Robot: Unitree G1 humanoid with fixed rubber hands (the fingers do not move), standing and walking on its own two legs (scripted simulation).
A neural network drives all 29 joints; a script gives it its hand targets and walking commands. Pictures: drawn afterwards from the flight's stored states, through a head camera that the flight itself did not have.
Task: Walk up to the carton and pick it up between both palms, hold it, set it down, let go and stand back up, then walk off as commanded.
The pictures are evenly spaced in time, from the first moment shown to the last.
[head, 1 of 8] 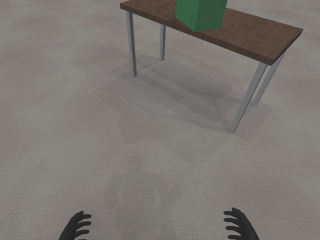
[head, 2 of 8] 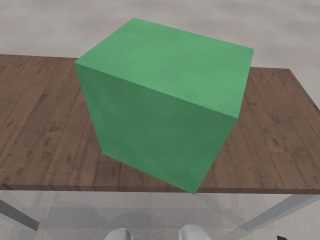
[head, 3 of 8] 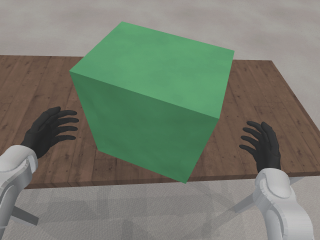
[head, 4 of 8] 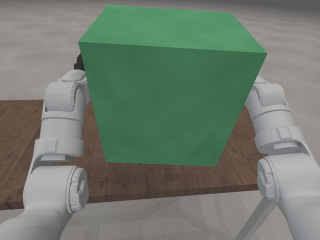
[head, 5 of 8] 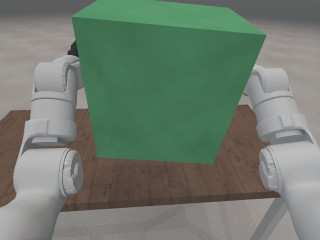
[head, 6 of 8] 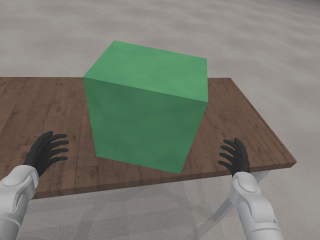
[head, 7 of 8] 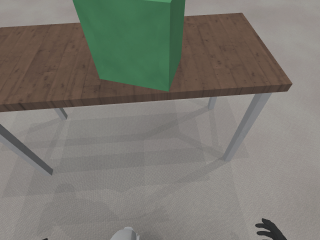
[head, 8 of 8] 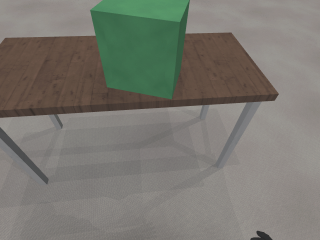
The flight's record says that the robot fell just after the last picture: no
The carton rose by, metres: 0.22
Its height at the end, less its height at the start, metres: +0.00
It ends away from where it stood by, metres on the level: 0.05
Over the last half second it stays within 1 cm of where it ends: yes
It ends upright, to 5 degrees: yes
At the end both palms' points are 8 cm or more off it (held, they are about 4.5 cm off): yes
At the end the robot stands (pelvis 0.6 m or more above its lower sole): yes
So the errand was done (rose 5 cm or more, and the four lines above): yes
